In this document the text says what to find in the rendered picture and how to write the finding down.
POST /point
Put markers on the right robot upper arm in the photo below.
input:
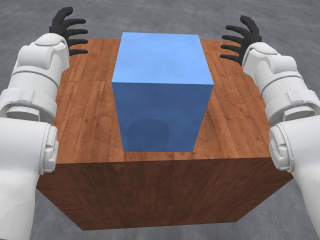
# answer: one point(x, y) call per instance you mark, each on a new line
point(295, 147)

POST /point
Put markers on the pedestal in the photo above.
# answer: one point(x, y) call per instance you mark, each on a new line
point(99, 186)

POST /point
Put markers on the robot left forearm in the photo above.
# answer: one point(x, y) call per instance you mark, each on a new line
point(35, 80)

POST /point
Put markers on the robot right hand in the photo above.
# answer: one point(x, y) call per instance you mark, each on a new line
point(249, 38)

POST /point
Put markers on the robot right forearm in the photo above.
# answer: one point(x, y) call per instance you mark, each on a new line
point(282, 88)

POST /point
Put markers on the left robot upper arm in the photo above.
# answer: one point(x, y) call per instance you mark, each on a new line
point(28, 149)

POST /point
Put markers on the carton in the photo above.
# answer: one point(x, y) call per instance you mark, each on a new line
point(161, 86)

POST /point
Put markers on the robot left hand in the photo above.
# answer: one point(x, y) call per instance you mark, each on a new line
point(59, 27)

